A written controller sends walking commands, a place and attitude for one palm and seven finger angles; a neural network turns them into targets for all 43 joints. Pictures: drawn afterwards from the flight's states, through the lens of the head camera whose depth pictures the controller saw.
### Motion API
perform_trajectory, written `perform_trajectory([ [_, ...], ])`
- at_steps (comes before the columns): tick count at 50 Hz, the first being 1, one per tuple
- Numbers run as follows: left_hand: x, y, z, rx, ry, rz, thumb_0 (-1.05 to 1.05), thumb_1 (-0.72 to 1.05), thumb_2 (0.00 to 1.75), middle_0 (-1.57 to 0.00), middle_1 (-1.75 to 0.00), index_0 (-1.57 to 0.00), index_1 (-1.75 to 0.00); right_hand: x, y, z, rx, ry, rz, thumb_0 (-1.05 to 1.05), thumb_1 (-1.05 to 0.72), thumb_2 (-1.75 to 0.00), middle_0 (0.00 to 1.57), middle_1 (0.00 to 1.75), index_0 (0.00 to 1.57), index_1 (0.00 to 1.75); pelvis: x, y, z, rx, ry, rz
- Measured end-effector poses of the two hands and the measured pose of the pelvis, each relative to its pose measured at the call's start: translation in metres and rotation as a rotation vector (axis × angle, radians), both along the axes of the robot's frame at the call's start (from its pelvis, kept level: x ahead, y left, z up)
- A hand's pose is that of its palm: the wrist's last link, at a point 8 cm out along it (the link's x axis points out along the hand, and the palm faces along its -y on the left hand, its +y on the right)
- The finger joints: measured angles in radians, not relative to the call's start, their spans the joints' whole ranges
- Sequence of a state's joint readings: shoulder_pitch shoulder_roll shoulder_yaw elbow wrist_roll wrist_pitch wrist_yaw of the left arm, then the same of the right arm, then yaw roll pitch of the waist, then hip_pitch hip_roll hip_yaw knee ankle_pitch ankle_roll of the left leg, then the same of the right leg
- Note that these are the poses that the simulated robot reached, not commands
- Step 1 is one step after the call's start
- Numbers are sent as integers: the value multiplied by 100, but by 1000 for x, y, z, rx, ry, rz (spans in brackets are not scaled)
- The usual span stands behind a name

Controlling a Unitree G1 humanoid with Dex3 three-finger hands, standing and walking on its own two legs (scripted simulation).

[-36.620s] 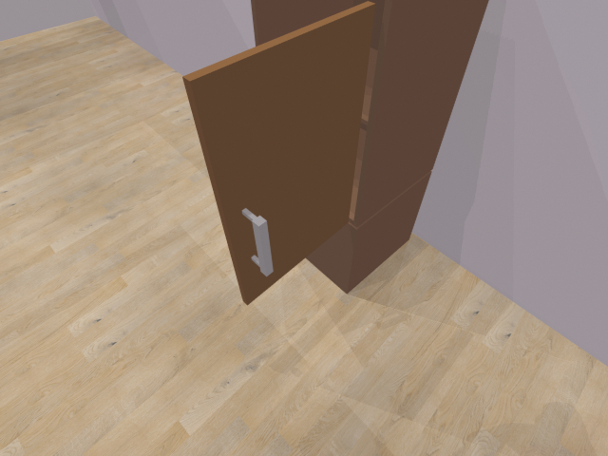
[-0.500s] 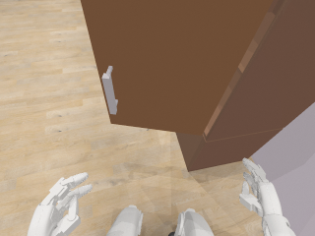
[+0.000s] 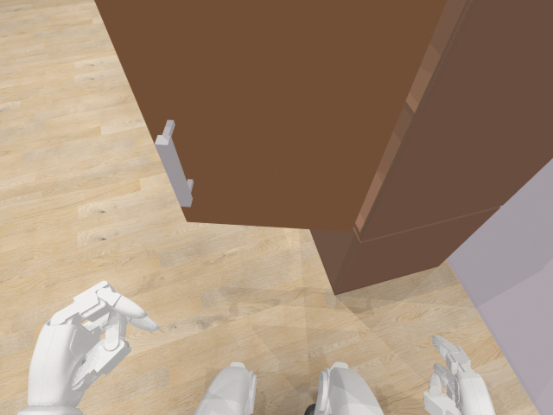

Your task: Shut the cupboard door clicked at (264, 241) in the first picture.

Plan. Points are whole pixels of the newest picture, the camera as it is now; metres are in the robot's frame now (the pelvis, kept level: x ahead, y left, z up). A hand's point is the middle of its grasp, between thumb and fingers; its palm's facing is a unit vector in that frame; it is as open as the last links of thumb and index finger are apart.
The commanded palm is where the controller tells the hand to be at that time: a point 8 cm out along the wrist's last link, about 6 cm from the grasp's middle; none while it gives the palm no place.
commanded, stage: raise the hand and make a fist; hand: left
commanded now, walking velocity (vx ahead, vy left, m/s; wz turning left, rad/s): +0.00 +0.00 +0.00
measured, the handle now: (178, 166) +0.50 +0.21 +0.01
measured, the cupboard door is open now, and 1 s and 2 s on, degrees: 71 71 71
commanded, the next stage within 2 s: bring the fist close to the handle in 0.94 s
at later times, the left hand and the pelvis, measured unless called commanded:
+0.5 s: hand (130, 330) +0.22 +0.20 +0.04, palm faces -0.01 -1.00 -0.01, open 3.1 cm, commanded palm +0.20 +0.25 +0.05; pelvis +0.00 +0.02 +0.00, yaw -1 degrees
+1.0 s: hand (136, 319) +0.23 +0.19 +0.04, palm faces +0.00 -1.00 -0.02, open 3.1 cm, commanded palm +0.21 +0.25 +0.05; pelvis +0.00 +0.01 +0.00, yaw -1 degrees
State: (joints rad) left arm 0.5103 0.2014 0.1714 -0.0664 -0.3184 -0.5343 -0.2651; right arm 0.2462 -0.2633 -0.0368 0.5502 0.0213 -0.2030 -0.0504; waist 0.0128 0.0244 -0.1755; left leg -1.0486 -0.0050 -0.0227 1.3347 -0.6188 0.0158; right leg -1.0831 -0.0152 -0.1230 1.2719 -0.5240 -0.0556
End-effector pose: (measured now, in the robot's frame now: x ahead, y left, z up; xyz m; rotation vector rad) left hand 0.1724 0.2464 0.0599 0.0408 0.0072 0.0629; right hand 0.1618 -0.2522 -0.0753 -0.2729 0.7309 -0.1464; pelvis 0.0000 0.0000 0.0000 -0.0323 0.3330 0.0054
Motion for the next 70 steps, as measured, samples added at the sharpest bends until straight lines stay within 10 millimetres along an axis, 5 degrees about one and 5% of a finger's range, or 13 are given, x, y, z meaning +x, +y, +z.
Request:
perform_trajectory([
  [6, 11, -15, -26, -42, 75, -137, 1, 90, 90, -103, -121, -103, -121, 11, 6, 9, -16, -65, -9, 1, -90, -90, 20, 30, 20, 30, -6, 6, -5, -1, 3, -13],
  [14, 13, 10, 5, -12, -20, 3, 2, 90, 90, -118, -137, -118, -136, 23, 39, 19, 41, -90, 48, 1, -90, -90, 20, 30, 20, 30, -3, 13, 3, -13, -11, -5],
  [20, 15, 3, -16, -26, 79, -72, 1, 90, 90, -125, -145, -125, -145, 24, 51, 19, 55, -79, 83, 1, -90, -90, 20, 30, 21, 30, -3, 16, 4, -17, -10, 0],
  [24, 22, 5, -22, -34, 82, -84, 2, 90, 90, -128, -148, -128, -147, 21, 48, 17, 32, -60, 80, 1, -90, -90, 21, 30, 21, 30, -3, 16, 3, -19, -4, -3],
  [31, 35, 16, 0, -14, -28, -42, 2, 90, 90, -129, -149, -129, -149, 14, 38, 12, 18, -15, 59, 1, -90, -90, 20, 30, 21, 30, 0, 18, 3, -24, 3, -1],
  [38, 34, 4, -21, -39, 112, -94, 1, 90, 90, -130, -150, -130, -150, 10, 32, 15, 19, -11, 25, 1, -90, -90, 20, 30, 21, 30, 3, 17, 6, -16, 5, -10],
  [46, 37, 9, -3, -10, -18, -28, 2, 90, 90, -130, -150, -130, -150, 14, 29, 12, 14, -9, 46, 1, -90, -90, 20, 30, 20, 30, 3, 13, 3, -14, 9, -5],
  [56, 36, -4, -19, -31, 78, -80, 2, 90, 90, -130, -150, -130, -150, 20, 29, 12, 24, -22, 46, 1, -90, -90, 20, 30, 21, 30, 4, 8, 3, -10, 11, -7],
  [62, 57, 3, -16, -10, -33, -36, 2, 89, 90, -130, -150, -130, -150, 20, 25, 2, 12, -5, 66, 1, -90, -90, 20, 30, 21, 30, 2, 6, -5, -13, 25, -1],
  [70, 87, -17, -33, -34, 47, -131, 2, 90, 90, -130, -150, -130, -150, 6, 20, -7, 19, 42, 27, 1, -90, -90, 20, 30, 21, 30, 0, 7, -6, -9, 38, -9],
])
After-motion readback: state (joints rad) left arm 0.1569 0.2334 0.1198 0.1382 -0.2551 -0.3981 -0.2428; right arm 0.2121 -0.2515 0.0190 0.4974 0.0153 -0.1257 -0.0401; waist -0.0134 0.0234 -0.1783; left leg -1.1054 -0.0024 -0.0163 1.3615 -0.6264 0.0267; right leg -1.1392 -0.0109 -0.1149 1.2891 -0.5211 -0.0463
